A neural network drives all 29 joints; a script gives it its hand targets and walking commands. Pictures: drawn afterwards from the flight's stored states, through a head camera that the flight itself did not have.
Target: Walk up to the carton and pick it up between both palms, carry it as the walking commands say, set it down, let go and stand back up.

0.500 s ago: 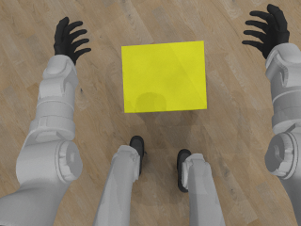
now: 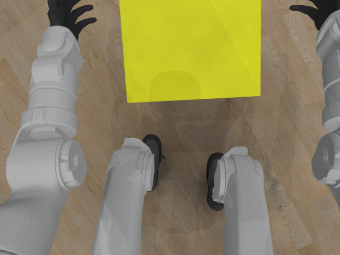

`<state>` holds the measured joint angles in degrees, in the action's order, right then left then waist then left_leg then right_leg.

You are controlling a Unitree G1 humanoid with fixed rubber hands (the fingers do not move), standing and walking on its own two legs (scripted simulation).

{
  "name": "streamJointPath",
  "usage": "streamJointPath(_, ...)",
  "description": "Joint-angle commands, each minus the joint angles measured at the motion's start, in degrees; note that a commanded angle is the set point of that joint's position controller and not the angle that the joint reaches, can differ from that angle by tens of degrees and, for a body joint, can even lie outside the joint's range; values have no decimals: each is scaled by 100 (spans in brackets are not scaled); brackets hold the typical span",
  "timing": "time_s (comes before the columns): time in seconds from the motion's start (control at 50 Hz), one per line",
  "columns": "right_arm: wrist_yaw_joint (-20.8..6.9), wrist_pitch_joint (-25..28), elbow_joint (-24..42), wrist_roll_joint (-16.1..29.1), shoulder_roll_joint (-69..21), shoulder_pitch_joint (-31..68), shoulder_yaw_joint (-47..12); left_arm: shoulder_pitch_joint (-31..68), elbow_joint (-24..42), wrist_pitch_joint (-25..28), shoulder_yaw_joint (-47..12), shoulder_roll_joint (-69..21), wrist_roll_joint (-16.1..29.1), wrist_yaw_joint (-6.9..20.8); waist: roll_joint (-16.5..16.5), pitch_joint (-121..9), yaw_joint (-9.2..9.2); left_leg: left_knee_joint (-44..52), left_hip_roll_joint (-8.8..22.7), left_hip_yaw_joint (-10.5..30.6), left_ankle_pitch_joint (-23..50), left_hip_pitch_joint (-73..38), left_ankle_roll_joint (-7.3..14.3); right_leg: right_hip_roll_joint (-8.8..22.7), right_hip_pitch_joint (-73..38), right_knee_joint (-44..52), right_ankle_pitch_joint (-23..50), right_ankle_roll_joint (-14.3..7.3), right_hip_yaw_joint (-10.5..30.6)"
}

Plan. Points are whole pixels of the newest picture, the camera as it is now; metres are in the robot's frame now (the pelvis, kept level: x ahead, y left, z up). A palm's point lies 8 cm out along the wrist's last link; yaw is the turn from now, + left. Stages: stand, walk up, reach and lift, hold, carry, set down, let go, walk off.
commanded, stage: reach and lift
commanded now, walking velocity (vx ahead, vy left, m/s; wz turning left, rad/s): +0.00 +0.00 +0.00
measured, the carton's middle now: (188, 56) +0.52 +0.01 -0.33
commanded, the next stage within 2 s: none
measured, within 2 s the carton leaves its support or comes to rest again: leaves its support in 1.98 s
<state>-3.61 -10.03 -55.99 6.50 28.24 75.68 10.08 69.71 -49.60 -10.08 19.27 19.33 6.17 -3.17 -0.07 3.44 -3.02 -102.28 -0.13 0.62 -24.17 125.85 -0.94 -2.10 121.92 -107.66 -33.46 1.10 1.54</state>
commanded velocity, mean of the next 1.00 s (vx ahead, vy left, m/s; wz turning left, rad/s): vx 0.00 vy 0.00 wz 0.00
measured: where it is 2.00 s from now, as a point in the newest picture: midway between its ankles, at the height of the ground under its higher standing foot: (182, 181)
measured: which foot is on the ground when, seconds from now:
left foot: down 0.00-1.00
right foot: down 0.00-1.00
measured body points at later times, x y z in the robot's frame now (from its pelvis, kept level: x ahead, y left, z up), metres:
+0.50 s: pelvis -0.01 +0.00 -0.09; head +0.37 -0.01 +0.14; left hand +0.52 +0.24 -0.27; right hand +0.56 -0.21 -0.27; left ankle +0.13 +0.12 -0.43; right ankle +0.08 -0.12 -0.43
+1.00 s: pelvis -0.01 +0.00 -0.09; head +0.36 -0.01 +0.15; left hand +0.52 +0.23 -0.27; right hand +0.56 -0.20 -0.27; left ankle +0.13 +0.12 -0.43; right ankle +0.08 -0.12 -0.43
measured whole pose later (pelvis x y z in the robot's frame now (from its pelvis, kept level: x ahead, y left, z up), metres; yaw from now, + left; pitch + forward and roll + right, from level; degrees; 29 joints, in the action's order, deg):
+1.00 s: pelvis -0.01 +0.00 -0.09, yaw -1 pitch +37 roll +1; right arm 2.4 -5.2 -66.1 13.4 28.0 85.1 0.3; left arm 79.9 -64.0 -2.6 11.3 21.9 14.4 -5.8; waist -0.2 20.4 -3.5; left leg -121.6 1.2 0.6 -26.6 132.3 -1.3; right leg -1.5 128.6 -127.3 -35.9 -0.1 0.5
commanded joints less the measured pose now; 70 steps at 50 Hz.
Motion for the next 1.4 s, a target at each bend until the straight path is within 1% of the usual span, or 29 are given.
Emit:
streamJointPath(0.0, 53, 165, 468, 65, 899, 1445, 50, 1245, 456, 175, 32, 905, 54, -32, -307, -6312, -41, 49, -92, -328, 1714, -4531, -77, 81, -2089, 846, 1384, 71, -395)
streamJointPath(0.16, 192, 310, 223, 252, 978, 1772, -177, 1615, 129, 363, -132, 1035, 255, -112, -284, -5981, -67, -601, -4, -278, 1589, -4278, -62, 166, -1886, 214, 1230, 41, -295)
streamJointPath(0.36, 356, 486, -144, 459, 927, 2051, -487, 1915, -430, 630, -358, 1186, 500, -133, -293, -5404, -119, -1318, 107, -217, 1576, -3794, -70, 249, -1720, -480, 1280, 34, -135)
streamJointPath(0.42, 424, 529, -107, 546, 961, 2213, -583, 2089, -479, 708, -464, 1284, 630, -157, -308, -5511, -154, -1501, 129, -227, 1611, -3773, -61, 269, -1833, -663, 1344, 38, -126)
streamJointPath(0.48, 520, 536, 204, 616, 1078, 2414, -665, 2254, -270, 746, -524, 1418, 786, -214, -380, -6084, -202, -1585, 116, -270, 1718, -3944, -35, 268, -2295, -771, 1517, 27, -144)
streamJointPath(0.52, 564, 529, 282, 663, 1058, 2420, -766, 2249, -294, 754, -676, 1318, 967, -231, -473, -6235, -149, -1639, 106, -284, 1821, -4028, -25, 266, -2462, -823, 1619, 19, -165)
streamJointPath(0.56, 576, 521, 247, 685, 959, 2366, -854, 2112, -574, 740, -775, 1219, 1062, -214, -601, -5989, -123, -1660, 112, -293, 1749, -3854, -7, 264, -2418, -810, 1585, 34, -173)
streamJointPath(0.6, 578, 523, 175, 667, 906, 2309, -849, 2024, -762, 754, -714, 1246, 1012, -210, -646, -5654, -183, -1652, 119, -310, 1624, -3637, -3, 255, -2306, -785, 1496, 47, -154)
streamJointPath(0.66, 579, 527, 1, 630, 832, 2219, -828, 2011, -857, 796, -599, 1289, 881, -224, -586, -5399, -261, -1623, 124, -318, 1554, -3492, -16, 233, -2162, -759, 1433, 42, -135)
streamJointPath(0.78, 592, 547, -328, 628, 737, 2165, -804, 2137, -859, 847, -600, 1230, 776, -236, -340, -5123, -231, -1567, 127, -292, 1496, -3469, -50, 218, -1854, -699, 1298, 13, -122)
streamJointPath(0.88, 593, 568, -480, 672, 671, 2270, -854, 2227, -899, 855, -685, 1108, 793, -246, -247, -5036, -211, -1523, 115, -261, 1463, -3534, -59, 208, -1731, -662, 1195, -10, -127)
streamJointPath(1.0, 633, 600, -514, 715, 588, 2483, -955, 2372, -930, 857, -801, 933, 836, -293, -254, -5148, -188, -1497, 76, -243, 1471, -3679, -58, 177, -1767, -657, 1159, -19, -160)
streamJointPath(1.18, 756, 658, -565, 707, 339, 2658, -1092, 2507, -1032, 893, -886, 615, 787, -423, -297, -5308, -189, -1473, -5, -261, 1517, -3776, -59, 96, -1871, -651, 1220, -7, -186)
streamJointPath(1.38, 708, 706, -426, 943, -470, 2936, -1588, 2796, -913, 956, -1343, -137, 1000, -354, -349, -5356, -199, -1406, -87, -288, 1646, -3747, -43, 2, -2037, -606, 1441, -25, -171)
